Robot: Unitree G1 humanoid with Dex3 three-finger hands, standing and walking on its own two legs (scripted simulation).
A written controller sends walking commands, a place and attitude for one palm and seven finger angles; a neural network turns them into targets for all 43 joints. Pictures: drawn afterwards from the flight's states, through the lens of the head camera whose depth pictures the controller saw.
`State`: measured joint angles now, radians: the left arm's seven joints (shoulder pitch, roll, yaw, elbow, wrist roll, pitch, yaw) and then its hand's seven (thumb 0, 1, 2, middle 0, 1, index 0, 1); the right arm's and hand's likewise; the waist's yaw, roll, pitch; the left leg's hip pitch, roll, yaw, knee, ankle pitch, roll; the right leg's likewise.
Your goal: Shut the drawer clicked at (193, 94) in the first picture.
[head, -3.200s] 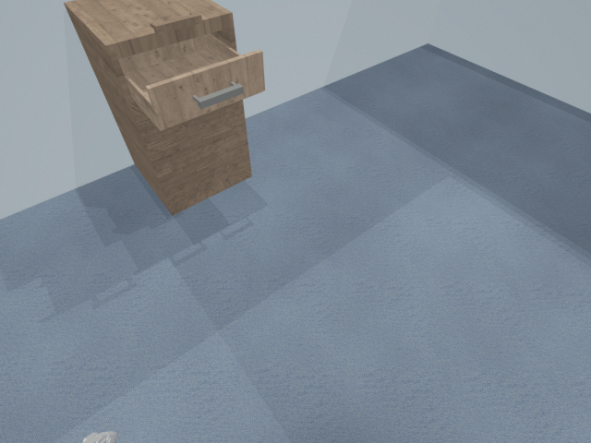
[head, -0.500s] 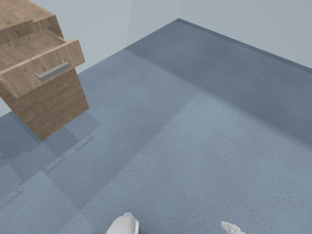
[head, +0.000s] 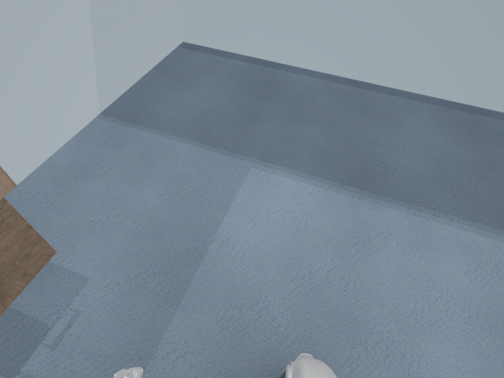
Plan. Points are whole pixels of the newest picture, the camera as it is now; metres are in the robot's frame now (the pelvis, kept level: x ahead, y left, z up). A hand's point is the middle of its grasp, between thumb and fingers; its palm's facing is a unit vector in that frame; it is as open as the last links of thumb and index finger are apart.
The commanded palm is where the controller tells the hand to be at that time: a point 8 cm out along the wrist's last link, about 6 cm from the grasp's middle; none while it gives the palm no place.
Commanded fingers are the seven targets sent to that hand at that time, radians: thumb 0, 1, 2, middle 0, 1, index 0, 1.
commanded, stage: walk to a spot facing it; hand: left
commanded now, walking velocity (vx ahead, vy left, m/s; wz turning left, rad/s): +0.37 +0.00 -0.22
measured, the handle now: out of the picture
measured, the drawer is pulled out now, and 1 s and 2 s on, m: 0.22 0.22 0.22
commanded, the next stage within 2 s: turn to face it in 0.60 s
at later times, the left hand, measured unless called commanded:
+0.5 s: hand (159, 336) +0.23 +0.18 -0.19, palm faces +0.01 -0.98 -0.18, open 7.3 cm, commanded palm none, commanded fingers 0.00 0.90 0.90 -0.20 -0.30 -0.20 -0.30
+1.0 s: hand (198, 212) +0.52 +0.13 -0.17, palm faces -0.09 -0.97 -0.23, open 7.3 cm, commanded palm none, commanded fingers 0.00 0.90 0.90 -0.20 -0.30 -0.20 -0.30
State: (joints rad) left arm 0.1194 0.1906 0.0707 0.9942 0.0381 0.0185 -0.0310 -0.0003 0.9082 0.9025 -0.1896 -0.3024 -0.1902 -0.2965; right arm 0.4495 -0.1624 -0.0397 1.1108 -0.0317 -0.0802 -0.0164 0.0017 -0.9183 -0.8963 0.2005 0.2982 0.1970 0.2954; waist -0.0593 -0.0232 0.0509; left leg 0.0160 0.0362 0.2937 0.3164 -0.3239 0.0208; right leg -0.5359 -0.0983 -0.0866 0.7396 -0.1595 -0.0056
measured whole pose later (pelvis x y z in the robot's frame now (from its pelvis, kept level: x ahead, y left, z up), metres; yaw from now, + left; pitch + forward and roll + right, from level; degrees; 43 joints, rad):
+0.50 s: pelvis +0.24 -0.01 -0.01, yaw -3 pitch -1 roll -2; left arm 0.34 0.19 0.06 1.10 0.03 -0.05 0.00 -0.01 0.92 0.90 -0.20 -0.30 -0.20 -0.30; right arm 0.20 -0.22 -0.07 1.02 -0.03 -0.04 0.02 0.03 -0.95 -0.90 0.20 0.30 0.20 0.30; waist 0.01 0.00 0.04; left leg -0.45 0.14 0.14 0.65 -0.22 -0.02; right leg -0.03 0.00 -0.13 0.45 -0.39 0.00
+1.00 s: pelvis +0.41 -0.04 -0.01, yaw -4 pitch +0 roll +1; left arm 0.14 0.15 0.05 1.00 0.03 -0.04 0.01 0.00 0.92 0.90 -0.19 -0.30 -0.19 -0.30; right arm 0.37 -0.11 -0.04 1.13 -0.01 0.01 -0.01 0.01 -0.92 -0.90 0.20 0.30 0.20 0.30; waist -0.05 0.03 0.07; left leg -0.25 0.10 0.14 0.77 -0.51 -0.04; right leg -0.34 -0.09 -0.17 0.61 -0.27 -0.03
